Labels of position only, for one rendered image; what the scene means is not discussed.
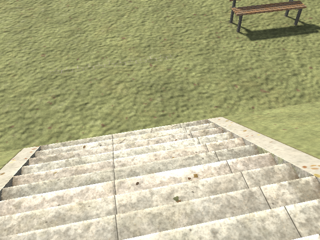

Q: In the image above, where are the stairs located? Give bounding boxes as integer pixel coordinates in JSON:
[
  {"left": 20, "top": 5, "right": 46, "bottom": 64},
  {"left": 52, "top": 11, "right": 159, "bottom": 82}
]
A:
[{"left": 0, "top": 119, "right": 320, "bottom": 240}]

